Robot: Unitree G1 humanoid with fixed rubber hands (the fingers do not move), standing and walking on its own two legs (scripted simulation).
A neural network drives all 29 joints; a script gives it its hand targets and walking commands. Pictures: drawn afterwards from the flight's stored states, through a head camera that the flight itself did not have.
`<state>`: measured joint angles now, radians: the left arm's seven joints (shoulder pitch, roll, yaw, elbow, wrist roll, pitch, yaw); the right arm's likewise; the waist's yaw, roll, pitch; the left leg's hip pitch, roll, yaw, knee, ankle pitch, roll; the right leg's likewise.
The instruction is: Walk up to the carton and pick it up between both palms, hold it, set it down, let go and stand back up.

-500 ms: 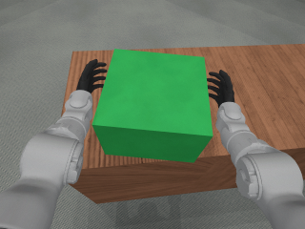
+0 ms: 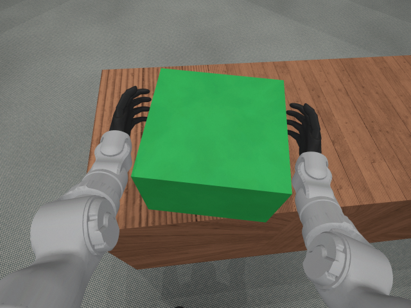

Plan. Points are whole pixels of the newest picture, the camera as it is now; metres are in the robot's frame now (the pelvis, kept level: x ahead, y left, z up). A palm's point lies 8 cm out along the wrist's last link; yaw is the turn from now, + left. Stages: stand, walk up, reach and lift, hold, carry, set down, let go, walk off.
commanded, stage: reach and lift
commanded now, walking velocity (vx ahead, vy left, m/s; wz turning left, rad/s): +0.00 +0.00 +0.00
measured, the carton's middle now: (214, 146) +0.47 -0.02 -0.03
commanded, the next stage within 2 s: none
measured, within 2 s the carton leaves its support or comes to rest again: leaves its support in 0.90 s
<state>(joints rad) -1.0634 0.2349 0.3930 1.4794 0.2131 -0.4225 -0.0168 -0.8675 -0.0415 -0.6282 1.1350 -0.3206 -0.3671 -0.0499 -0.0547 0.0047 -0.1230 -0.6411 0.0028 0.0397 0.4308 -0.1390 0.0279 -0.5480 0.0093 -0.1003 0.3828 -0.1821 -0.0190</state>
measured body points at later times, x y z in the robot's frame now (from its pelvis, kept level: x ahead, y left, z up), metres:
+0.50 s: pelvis +0.01 -0.01 +0.01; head +0.10 +0.00 +0.45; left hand +0.47 +0.16 +0.05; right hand +0.43 -0.21 +0.04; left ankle +0.02 +0.09 -0.74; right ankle -0.02 -0.11 -0.74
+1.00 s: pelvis +0.00 -0.01 +0.01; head +0.05 +0.01 +0.46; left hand +0.43 +0.16 +0.07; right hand +0.40 -0.20 +0.06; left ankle +0.02 +0.09 -0.74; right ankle -0.02 -0.11 -0.74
